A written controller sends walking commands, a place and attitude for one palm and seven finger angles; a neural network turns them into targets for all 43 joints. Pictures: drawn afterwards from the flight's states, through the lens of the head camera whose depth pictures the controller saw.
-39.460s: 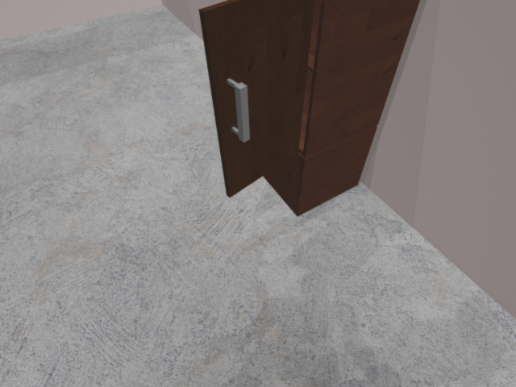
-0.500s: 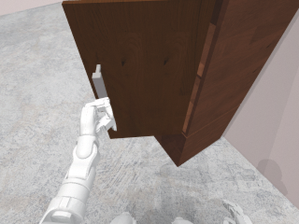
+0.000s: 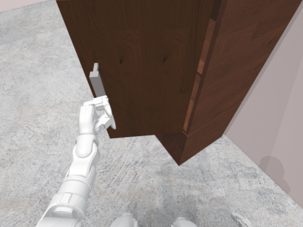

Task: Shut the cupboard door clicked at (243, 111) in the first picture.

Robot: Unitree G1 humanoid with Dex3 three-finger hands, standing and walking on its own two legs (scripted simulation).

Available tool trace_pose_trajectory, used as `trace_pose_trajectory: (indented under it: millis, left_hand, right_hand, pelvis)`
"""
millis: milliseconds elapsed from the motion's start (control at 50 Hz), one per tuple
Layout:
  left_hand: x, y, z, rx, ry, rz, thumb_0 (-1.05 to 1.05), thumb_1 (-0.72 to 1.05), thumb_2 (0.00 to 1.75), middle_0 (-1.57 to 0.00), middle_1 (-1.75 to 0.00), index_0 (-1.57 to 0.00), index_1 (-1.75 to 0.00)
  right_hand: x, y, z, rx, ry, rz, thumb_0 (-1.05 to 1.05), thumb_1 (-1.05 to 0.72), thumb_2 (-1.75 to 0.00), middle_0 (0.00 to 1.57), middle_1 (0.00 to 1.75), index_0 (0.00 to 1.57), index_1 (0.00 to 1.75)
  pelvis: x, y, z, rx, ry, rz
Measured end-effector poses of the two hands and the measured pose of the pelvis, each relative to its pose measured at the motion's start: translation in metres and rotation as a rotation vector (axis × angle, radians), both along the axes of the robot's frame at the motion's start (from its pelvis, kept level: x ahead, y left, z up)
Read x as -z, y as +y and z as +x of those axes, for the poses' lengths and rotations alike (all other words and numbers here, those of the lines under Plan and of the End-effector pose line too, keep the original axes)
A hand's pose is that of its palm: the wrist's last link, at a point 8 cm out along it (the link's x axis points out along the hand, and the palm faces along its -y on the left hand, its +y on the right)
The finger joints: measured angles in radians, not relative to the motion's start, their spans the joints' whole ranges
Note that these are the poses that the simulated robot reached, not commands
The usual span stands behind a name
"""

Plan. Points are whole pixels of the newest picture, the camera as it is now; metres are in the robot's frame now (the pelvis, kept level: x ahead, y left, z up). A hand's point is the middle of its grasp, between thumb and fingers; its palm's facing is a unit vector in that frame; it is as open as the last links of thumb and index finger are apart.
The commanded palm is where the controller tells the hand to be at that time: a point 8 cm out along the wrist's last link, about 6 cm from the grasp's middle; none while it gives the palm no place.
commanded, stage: push the door shut along its arc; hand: left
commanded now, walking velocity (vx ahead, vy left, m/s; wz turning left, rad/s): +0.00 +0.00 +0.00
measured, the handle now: (101, 90) +0.49 +0.17 +0.06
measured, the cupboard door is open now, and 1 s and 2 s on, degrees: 62 47 34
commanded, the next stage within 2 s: pull the fist back off the door in 1.88 s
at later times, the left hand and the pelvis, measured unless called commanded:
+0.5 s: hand (111, 99) +0.45 +0.13 +0.07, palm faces -0.02 -1.00 -0.02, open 3.1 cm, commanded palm +0.44 +0.17 +0.07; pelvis +0.00 +0.01 -0.01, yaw +0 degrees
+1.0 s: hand (123, 87) +0.50 +0.10 +0.07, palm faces -0.17 -0.98 -0.05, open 3.1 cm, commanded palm +0.51 +0.14 +0.07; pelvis -0.01 +0.01 -0.03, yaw +0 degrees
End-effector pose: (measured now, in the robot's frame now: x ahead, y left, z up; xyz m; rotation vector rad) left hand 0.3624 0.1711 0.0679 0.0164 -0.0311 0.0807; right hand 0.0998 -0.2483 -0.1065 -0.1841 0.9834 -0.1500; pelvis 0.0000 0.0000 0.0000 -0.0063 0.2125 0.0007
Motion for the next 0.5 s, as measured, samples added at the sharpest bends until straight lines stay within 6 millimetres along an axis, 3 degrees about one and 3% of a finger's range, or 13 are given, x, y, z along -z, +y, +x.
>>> trace_pose_trajectory:
  millis: [140,240,500]
  left_hand:
    - [0.001,-0.004,0.014,0.021,0.005,0.005,0.01,0.90,0.90,-1.31,-1.50,-1.30,-1.50]
    - [-0.004,-0.001,0.030,0.041,-0.002,0.011,0.01,0.90,0.89,-1.30,-1.50,-1.30,-1.50]
    - [-0.006,0.011,0.066,0.099,0.015,0.009,0.01,0.90,0.89,-1.35,-1.50,-1.31,-1.50]
  right_hand:
    - [-0.001,0.003,0.010,-0.008,-0.031,-0.003,0.01,-0.91,-0.90,0.20,0.29,0.20,0.30]
    - [0.001,0.004,0.007,0.001,-0.021,-0.001,0.01,-0.91,-0.90,0.20,0.29,0.20,0.30]
    - [0.015,-0.001,-0.043,0.040,0.136,-0.025,0.01,-0.91,-0.90,0.20,0.29,0.20,0.30]
  pelvis:
    - [0.002,0.000,-0.001,0.000,0.010,0.001]
    - [0.004,0.001,-0.001,0.001,0.022,-0.001]
    - [0.011,0.005,-0.005,-0.012,0.062,-0.013]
